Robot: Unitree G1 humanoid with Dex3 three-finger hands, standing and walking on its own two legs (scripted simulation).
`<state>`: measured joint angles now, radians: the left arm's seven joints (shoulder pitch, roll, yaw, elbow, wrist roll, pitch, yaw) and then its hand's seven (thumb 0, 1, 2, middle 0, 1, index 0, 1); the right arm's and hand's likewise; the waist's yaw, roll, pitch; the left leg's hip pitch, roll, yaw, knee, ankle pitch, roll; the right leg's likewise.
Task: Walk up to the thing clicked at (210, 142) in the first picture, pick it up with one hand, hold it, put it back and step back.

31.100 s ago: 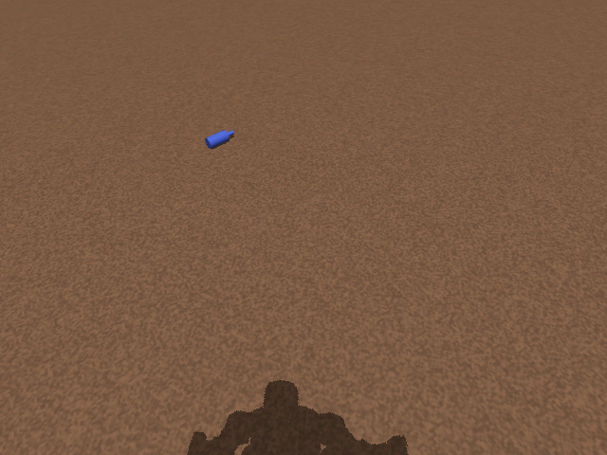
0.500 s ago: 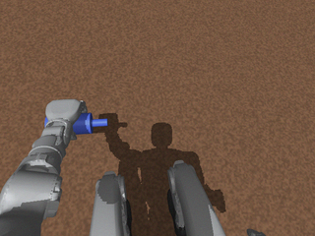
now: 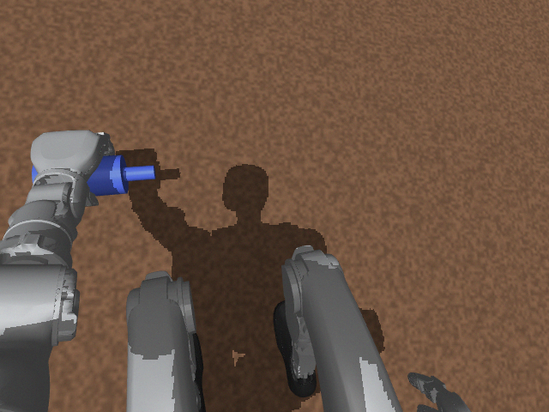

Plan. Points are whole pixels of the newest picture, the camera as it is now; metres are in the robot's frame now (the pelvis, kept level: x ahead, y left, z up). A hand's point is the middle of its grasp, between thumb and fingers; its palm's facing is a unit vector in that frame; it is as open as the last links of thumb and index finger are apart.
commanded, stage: crouch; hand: left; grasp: from above
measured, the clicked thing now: (100, 176) +0.49 +0.22 -0.19
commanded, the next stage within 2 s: lower in 0.60 s
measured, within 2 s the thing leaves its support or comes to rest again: neither
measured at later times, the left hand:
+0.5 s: hand (98, 180) +0.49 +0.23 -0.22, palm faces -0.46 -0.02 -0.89, open 9.3 cm
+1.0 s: hand (105, 185) +0.49 +0.23 -0.27, palm faces -0.48 -0.03 -0.88, open 9.3 cm
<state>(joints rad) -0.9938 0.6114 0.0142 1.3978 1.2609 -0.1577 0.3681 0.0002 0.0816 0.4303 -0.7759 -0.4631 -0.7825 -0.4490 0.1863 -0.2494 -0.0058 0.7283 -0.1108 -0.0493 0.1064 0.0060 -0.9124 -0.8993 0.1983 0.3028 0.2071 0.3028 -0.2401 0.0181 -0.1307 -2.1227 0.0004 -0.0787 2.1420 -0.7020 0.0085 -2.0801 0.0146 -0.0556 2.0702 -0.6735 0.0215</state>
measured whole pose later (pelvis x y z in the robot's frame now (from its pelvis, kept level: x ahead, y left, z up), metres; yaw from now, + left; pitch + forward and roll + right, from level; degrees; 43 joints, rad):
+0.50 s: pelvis -0.01 +0.00 -0.06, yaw -2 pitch +36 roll -7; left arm -1.08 0.72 0.04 1.52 1.29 -0.18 0.39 0.00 0.10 0.38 -0.79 -0.43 -0.80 -0.42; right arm 0.21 -0.26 0.07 0.73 -0.13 -0.05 0.13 0.01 -0.91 -0.90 0.20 0.30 0.21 0.30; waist -0.30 0.00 -0.06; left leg -2.26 0.01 -0.10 2.32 -0.70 0.01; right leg -2.22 0.03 -0.08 2.23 -0.65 0.02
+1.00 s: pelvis -0.01 +0.00 -0.08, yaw -4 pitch +34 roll -9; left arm -1.10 0.78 0.03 1.55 1.29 -0.20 0.39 0.00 0.11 0.36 -0.81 -0.39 -0.82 -0.38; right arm 0.18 -0.28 0.13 0.70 -0.14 -0.06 0.14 0.00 -0.91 -0.90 0.20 0.30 0.21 0.30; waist -0.33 -0.03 0.00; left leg -2.33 0.00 -0.14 2.42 -0.70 0.00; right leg -2.27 0.03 -0.11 2.31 -0.65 0.03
